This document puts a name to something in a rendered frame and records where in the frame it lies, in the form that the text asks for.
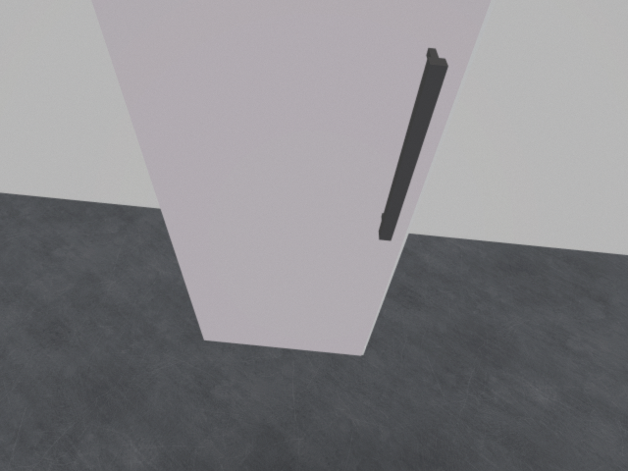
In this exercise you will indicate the handle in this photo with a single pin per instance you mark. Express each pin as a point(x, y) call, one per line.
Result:
point(427, 96)

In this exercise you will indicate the fridge door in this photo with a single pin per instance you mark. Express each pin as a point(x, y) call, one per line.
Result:
point(271, 131)

